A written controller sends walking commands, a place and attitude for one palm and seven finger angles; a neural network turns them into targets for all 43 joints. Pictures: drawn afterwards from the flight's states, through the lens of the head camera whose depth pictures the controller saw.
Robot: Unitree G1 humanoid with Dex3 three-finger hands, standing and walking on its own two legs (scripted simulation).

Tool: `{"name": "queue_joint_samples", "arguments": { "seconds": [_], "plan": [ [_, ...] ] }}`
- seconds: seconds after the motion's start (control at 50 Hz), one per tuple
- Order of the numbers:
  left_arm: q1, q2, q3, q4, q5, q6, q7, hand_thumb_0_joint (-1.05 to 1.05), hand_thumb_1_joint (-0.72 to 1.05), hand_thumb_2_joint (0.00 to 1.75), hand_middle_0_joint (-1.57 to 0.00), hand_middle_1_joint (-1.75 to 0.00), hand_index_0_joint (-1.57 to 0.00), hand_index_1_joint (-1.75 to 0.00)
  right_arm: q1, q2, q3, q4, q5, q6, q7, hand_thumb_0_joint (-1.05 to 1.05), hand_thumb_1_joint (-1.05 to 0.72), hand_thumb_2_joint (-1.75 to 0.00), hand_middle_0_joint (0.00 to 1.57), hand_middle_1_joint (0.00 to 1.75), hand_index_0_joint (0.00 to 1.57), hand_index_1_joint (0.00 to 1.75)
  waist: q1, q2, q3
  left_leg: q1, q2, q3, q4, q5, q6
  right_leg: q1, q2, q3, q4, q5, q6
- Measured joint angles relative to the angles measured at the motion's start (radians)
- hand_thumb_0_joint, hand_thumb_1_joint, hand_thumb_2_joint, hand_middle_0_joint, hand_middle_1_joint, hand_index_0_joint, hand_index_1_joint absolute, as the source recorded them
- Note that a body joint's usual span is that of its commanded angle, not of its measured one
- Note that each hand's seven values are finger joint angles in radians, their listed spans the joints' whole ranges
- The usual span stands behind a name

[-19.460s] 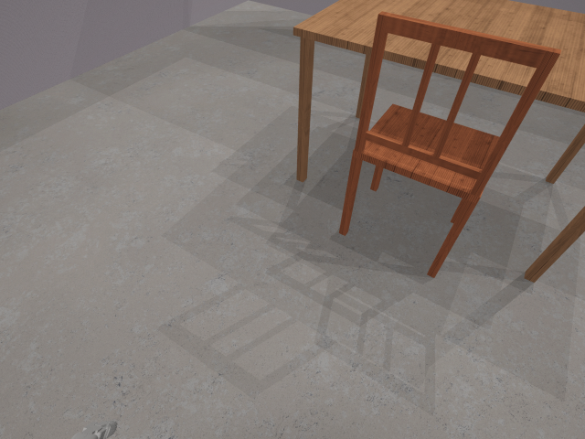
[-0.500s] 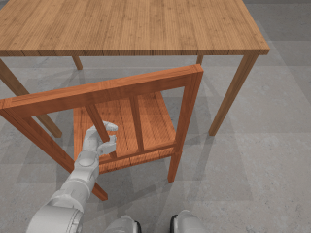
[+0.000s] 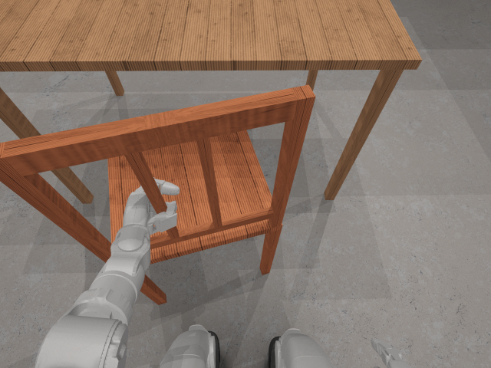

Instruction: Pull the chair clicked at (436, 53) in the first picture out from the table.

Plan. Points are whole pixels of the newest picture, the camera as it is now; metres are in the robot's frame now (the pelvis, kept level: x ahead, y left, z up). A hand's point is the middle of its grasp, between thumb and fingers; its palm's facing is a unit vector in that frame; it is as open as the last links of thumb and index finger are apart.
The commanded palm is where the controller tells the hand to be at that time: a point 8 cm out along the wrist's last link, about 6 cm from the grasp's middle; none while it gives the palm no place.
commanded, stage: step backward, pulling the chair out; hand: left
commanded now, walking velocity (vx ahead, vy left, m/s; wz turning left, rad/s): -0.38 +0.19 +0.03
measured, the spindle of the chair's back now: (157, 201) +0.39 +0.17 -0.03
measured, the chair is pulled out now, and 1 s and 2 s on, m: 0.19 0.32 0.51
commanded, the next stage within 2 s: stop walking, hand still on the chair in 2.00 s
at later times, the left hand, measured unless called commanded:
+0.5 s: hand (167, 240) +0.32 +0.15 -0.05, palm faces +0.02 -0.98 -0.19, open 5.3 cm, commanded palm +0.31 +0.20 -0.05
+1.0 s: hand (159, 289) +0.24 +0.15 -0.05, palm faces -0.01 -0.98 -0.18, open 5.2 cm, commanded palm +0.22 +0.20 -0.04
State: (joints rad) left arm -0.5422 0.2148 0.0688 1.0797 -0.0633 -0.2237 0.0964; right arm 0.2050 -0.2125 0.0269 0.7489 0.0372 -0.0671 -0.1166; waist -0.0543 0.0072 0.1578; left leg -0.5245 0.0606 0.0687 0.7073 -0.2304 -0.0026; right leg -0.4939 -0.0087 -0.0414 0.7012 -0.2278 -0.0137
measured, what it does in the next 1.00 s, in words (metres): walks backwards: left foot, then right foot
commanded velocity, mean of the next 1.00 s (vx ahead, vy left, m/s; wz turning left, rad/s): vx -0.38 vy -0.02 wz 0.02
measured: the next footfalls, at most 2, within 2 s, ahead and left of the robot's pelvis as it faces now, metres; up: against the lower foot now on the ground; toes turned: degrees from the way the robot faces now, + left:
left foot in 0.20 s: -0.01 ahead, +0.17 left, +0.00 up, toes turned +1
right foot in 0.72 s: +0.02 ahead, -0.11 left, +0.00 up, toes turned -3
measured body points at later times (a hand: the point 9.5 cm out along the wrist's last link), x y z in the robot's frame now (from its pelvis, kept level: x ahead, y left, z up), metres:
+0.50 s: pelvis -0.05 +0.02 +0.00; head +0.03 +0.01 +0.44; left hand +0.32 +0.20 -0.03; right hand +0.04 -0.24 -0.13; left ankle -0.03 +0.18 -0.71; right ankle +0.06 -0.11 -0.71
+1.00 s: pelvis -0.14 +0.03 +0.01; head -0.06 +0.03 +0.45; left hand +0.24 +0.20 -0.03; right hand -0.05 -0.26 -0.11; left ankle -0.06 +0.17 -0.71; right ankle -0.02 -0.11 -0.71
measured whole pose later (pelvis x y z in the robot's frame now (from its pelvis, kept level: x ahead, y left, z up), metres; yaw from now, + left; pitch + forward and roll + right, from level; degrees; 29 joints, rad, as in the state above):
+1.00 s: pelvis -0.14 +0.03 +0.01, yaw +0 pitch +1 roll +0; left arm -0.53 0.19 0.06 1.05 -0.03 -0.22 0.11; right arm 0.18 -0.28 0.00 0.75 0.03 -0.02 -0.13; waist -0.10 -0.01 0.17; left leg -0.44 0.04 -0.02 0.63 -0.16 -0.03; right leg -0.48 -0.05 -0.03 0.59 -0.14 0.02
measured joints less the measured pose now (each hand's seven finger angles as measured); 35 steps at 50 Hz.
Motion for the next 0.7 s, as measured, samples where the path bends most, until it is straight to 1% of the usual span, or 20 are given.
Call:
{"name": "queue_joint_samples", "arguments": {
  "seconds": [0.06,0.1,0.12,0.16,0.18,0.2,0.22,0.24,0.26,0.3,0.38,0.42,0.46,0.5,0.54,0.56,0.6,0.66,0.68,0.7],
  "plan": [
    [0.012,-0.011,0.016,-0.004,-0.006,-0.004,0.015,0.03,0.68,0.82,-0.34,-1.18,-0.50,-1.45,-0.015,-0.018,-0.008,0.013,0.000,0.005,0.003,0.01,-0.90,-0.90,0.21,0.30,0.21,0.30,-0.017,-0.006,0.000,-0.010,-0.048,-0.052,0.100,-0.179,-0.026,-0.003,-0.023,0.006,-0.018,0.013,0.000],
    [0.016,-0.026,0.023,-0.012,-0.004,0.002,0.019,0.03,0.69,0.81,-0.33,-1.18,-0.50,-1.45,-0.020,-0.038,-0.012,0.024,0.000,0.009,0.005,0.01,-0.90,-0.90,0.21,0.30,0.21,0.30,-0.024,-0.017,-0.002,0.015,-0.073,-0.083,0.144,-0.236,-0.033,-0.001,-0.044,0.015,-0.044,0.032,0.005],
    [0.016,-0.032,0.023,-0.016,0.001,0.008,0.019,0.03,0.69,0.80,-0.32,-1.18,-0.50,-1.45,-0.019,-0.048,-0.012,0.028,0.000,0.010,0.004,0.01,-0.90,-0.90,0.21,0.30,0.21,0.30,-0.028,-0.022,-0.004,0.040,-0.075,-0.094,0.130,-0.243,-0.036,0.000,-0.055,0.016,-0.058,0.041,0.010],
    [0.012,-0.044,0.012,-0.026,0.007,0.021,0.017,0.04,0.70,0.79,-0.31,-1.18,-0.50,-1.45,-0.014,-0.069,-0.014,0.029,0.001,0.015,-0.001,0.01,-0.90,-0.90,0.21,0.30,0.21,0.30,-0.036,-0.026,-0.012,0.111,-0.060,-0.104,0.029,-0.199,-0.039,-0.004,-0.074,0.012,-0.078,0.058,0.023],
    [0.008,-0.051,0.001,-0.034,0.010,0.029,0.016,0.04,0.70,0.78,-0.30,-1.19,-0.50,-1.45,-0.008,-0.082,-0.017,0.026,0.001,0.019,-0.005,0.00,-0.90,-0.90,0.21,0.30,0.20,0.30,-0.038,-0.021,-0.018,0.151,-0.041,-0.106,-0.050,-0.120,-0.035,-0.012,-0.078,0.006,-0.081,0.063,0.031],
    [-0.001,-0.054,-0.013,-0.042,0.012,0.039,0.014,0.03,0.70,0.78,-0.30,-1.19,-0.50,-1.45,-0.007,-0.091,-0.024,0.024,0.001,0.024,-0.010,0.00,-0.90,-0.90,0.21,0.30,0.20,0.30,-0.040,-0.018,-0.018,0.167,-0.032,-0.106,-0.098,-0.049,-0.043,-0.021,-0.084,0.001,-0.080,0.067,0.039],
    [-0.013,-0.051,-0.024,-0.050,0.014,0.046,0.012,0.03,0.70,0.77,-0.29,-1.20,-0.50,-1.45,-0.013,-0.089,-0.032,0.023,0.001,0.032,-0.013,0.00,-0.90,-0.90,0.21,0.30,0.20,0.30,-0.034,-0.031,-0.006,0.168,-0.039,-0.098,-0.106,-0.036,-0.050,-0.022,-0.092,0.007,-0.088,0.076,0.045],
    [-0.019,-0.046,-0.034,-0.059,0.014,0.052,0.009,0.03,0.70,0.77,-0.28,-1.20,-0.50,-1.45,-0.017,-0.085,-0.037,0.014,0.001,0.042,-0.014,0.01,-0.90,-0.90,0.21,0.30,0.20,0.30,-0.023,-0.044,0.004,0.169,-0.041,-0.085,-0.107,-0.043,-0.052,-0.022,-0.094,0.017,-0.100,0.097,0.054],
    [-0.020,-0.038,-0.043,-0.070,0.015,0.057,0.006,0.03,0.71,0.77,-0.28,-1.20,-0.50,-1.45,-0.017,-0.078,-0.040,0.002,-0.002,0.050,-0.014,0.01,-0.90,-0.90,0.20,0.30,0.20,0.30,-0.015,-0.055,0.011,0.170,-0.041,-0.073,-0.107,-0.052,-0.051,-0.025,-0.093,0.025,-0.105,0.111,0.054],
    [-0.013,-0.025,-0.049,-0.086,0.020,0.058,-0.002,0.02,0.70,0.76,-0.28,-1.21,-0.50,-1.45,-0.013,-0.060,-0.041,-0.025,-0.009,0.062,-0.012,0.01,-0.90,-0.90,0.20,0.30,0.20,0.30,-0.009,-0.064,0.016,0.166,-0.036,-0.061,-0.097,-0.065,-0.050,-0.033,-0.088,0.028,-0.080,0.109,0.041],
    [0.015,-0.009,-0.039,-0.099,0.026,0.040,-0.009,0.02,0.69,0.78,-0.30,-1.22,-0.50,-1.45,0.000,-0.018,-0.033,-0.050,-0.015,0.069,0.004,0.00,-0.90,-0.90,0.20,0.30,0.20,0.30,0.003,-0.051,0.016,0.150,-0.004,-0.056,-0.048,-0.087,-0.060,-0.013,-0.061,0.016,-0.063,0.068,0.026],
    [0.022,-0.004,-0.025,-0.095,0.025,0.028,-0.008,0.02,0.68,0.79,-0.32,-1.22,-0.50,-1.45,-0.007,-0.001,-0.026,-0.046,-0.014,0.073,0.009,0.00,-0.90,-0.90,0.20,0.30,0.20,0.30,-0.003,-0.036,0.019,0.139,0.011,-0.063,-0.031,-0.090,-0.068,-0.018,-0.048,0.009,-0.061,0.068,0.021],
    [0.025,-0.006,-0.011,-0.083,0.023,0.019,-0.004,0.01,0.67,0.79,-0.32,-1.21,-0.50,-1.45,-0.016,0.005,-0.022,-0.034,-0.009,0.075,0.011,0.00,-0.90,-0.90,0.21,0.30,0.20,0.30,-0.017,-0.022,0.013,0.117,0.012,-0.073,-0.009,-0.109,-0.068,-0.027,-0.045,0.001,-0.061,0.075,0.015],
    [0.020,-0.016,0.002,-0.065,0.022,0.012,0.002,0.02,0.67,0.79,-0.32,-1.21,-0.50,-1.45,-0.024,-0.004,-0.021,-0.019,-0.007,0.072,0.009,0.00,-0.90,-0.90,0.21,0.30,0.21,0.30,-0.031,-0.009,0.009,0.096,-0.007,-0.091,0.043,-0.207,-0.055,-0.033,-0.050,-0.003,-0.072,0.089,0.014],
    [0.011,-0.031,0.009,-0.053,0.027,0.014,0.007,0.02,0.68,0.79,-0.31,-1.21,-0.50,-1.45,-0.026,-0.020,-0.018,-0.006,-0.007,0.067,0.006,0.00,-0.90,-0.90,0.21,0.30,0.21,0.30,-0.040,-0.002,0.005,0.102,-0.026,-0.098,0.052,-0.246,-0.044,-0.036,-0.058,-0.006,-0.090,0.110,0.021],
    [0.006,-0.035,0.005,-0.052,0.030,0.016,0.009,0.02,0.68,0.79,-0.31,-1.21,-0.50,-1.45,-0.027,-0.026,-0.015,0.001,-0.008,0.064,0.004,0.00,-0.90,-0.90,0.21,0.30,0.21,0.30,-0.043,-0.005,0.006,0.112,-0.033,-0.097,0.024,-0.212,-0.039,-0.036,-0.064,-0.006,-0.098,0.120,0.026],
    [0.007,-0.033,-0.008,-0.056,0.032,0.022,0.010,0.01,0.68,0.78,-0.30,-1.22,-0.50,-1.45,-0.021,-0.030,-0.011,0.006,-0.010,0.065,-0.002,0.00,-0.90,-0.90,0.21,0.30,0.21,0.30,-0.038,-0.028,0.008,0.128,-0.043,-0.079,-0.036,-0.050,-0.030,-0.034,-0.075,0.008,-0.113,0.139,0.035],
    [0.033,-0.035,-0.029,-0.071,0.028,0.021,0.006,0.01,0.69,0.77,-0.28,-1.22,-0.50,-1.45,0.011,-0.028,-0.018,-0.015,-0.016,0.068,-0.005,0.01,-0.90,-0.90,0.21,0.30,0.20,0.30,-0.020,-0.024,-0.001,0.126,-0.029,-0.068,-0.045,-0.054,-0.030,-0.040,-0.058,0.015,-0.029,0.004,0.027],
    [0.041,-0.037,-0.033,-0.074,0.027,0.018,0.004,0.01,0.69,0.76,-0.28,-1.22,-0.50,-1.45,0.022,-0.024,-0.021,-0.017,-0.017,0.066,-0.005,0.01,-0.90,-0.90,0.21,0.30,0.20,0.30,-0.016,-0.017,-0.003,0.122,-0.020,-0.074,-0.044,-0.059,-0.032,-0.020,-0.047,0.012,-0.007,-0.012,0.024],
    [0.045,-0.038,-0.038,-0.073,0.029,0.012,0.001,0.01,0.69,0.77,-0.28,-1.22,-0.50,-1.45,0.034,-0.019,-0.024,-0.015,-0.018,0.062,-0.003,0.01,-0.90,-0.90,0.21,0.30,0.20,0.30,-0.009,-0.013,-0.008,0.117,-0.014,-0.080,-0.043,-0.060,-0.036,0.013,-0.039,0.010,-0.011,0.013,0.020]
  ]
}}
